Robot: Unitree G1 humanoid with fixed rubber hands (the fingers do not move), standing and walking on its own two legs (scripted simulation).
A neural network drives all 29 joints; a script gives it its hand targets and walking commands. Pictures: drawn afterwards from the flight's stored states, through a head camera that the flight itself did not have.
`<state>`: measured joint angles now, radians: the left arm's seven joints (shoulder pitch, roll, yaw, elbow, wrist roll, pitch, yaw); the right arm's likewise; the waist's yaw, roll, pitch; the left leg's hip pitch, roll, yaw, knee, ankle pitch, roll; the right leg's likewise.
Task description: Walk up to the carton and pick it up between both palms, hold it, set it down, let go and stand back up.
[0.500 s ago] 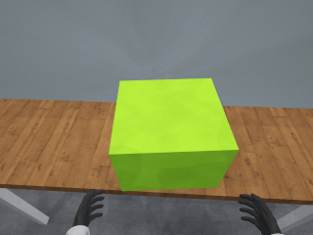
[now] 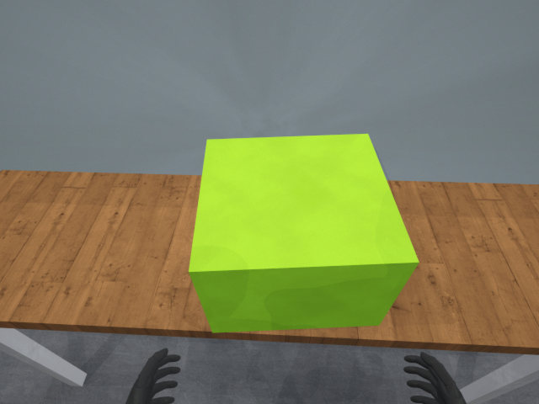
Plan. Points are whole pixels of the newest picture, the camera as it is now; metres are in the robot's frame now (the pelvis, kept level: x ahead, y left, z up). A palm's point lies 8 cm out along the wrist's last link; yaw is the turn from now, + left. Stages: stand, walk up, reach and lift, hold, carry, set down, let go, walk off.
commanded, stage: let go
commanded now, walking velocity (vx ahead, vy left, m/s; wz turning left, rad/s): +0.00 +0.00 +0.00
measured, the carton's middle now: (291, 231) +0.40 +0.00 +0.00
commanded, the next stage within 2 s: stand in 0.46 s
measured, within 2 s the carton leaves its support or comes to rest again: neither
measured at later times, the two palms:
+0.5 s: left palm out of the picture +0.14 +0.21 -0.08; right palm out of the picture +0.14 -0.24 -0.08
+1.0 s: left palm out of the picture +0.01 +0.26 -0.12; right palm out of the picture +0.02 -0.26 -0.11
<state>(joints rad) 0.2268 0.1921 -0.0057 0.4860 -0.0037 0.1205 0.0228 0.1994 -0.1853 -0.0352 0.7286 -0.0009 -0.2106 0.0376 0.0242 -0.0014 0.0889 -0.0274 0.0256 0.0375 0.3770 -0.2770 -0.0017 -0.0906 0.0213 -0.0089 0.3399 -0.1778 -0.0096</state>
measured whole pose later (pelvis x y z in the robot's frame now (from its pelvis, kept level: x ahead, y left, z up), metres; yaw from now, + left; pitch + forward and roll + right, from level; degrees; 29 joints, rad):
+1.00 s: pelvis -0.05 +0.00 -0.01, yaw +2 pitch -4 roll +0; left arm 0.31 0.26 0.01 0.78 0.02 -0.02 0.00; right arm 0.38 -0.26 -0.02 0.73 -0.01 -0.03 0.01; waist 0.01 -0.01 0.02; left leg -0.18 -0.01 0.02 0.50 -0.26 0.02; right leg -0.23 -0.02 -0.03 0.47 -0.17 0.00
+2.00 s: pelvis -0.04 +0.01 -0.01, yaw +0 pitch -2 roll +0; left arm 0.33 0.25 -0.02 0.88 0.01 -0.01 0.02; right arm 0.36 -0.26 0.01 0.83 0.00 -0.02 -0.01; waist 0.00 -0.02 0.01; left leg -0.19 -0.01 0.04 0.49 -0.26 0.02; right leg -0.26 -0.02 0.00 0.48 -0.18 0.01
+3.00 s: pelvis -0.03 +0.00 +0.00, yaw -1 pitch -2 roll +0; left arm 0.32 0.23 -0.02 0.99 0.00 -0.01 0.04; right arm 0.35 -0.23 0.02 0.96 0.00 -0.02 -0.03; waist 0.01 -0.02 0.02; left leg -0.14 0.00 0.05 0.44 -0.26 0.02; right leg -0.23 -0.01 0.01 0.45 -0.19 0.00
